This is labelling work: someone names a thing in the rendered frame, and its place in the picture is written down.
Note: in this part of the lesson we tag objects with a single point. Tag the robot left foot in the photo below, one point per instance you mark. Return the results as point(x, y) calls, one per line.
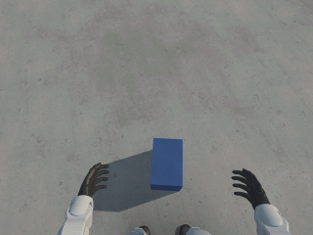
point(146, 229)

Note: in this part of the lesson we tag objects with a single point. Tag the right robot hand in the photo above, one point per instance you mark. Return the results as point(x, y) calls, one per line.
point(255, 193)

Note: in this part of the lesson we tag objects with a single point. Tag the right robot forearm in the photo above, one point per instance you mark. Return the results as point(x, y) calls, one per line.
point(269, 221)

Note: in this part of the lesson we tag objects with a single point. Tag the left robot forearm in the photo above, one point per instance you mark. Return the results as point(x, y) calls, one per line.
point(78, 216)

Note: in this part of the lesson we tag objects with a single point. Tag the left robot hand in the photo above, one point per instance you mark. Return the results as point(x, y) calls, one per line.
point(88, 186)

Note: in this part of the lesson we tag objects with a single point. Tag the robot right foot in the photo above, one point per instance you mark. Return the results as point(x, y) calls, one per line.
point(184, 229)

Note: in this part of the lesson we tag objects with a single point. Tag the carton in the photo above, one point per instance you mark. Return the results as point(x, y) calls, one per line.
point(167, 164)

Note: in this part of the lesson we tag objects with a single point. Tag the robot foot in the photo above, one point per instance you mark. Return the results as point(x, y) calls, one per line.
point(146, 229)
point(184, 229)

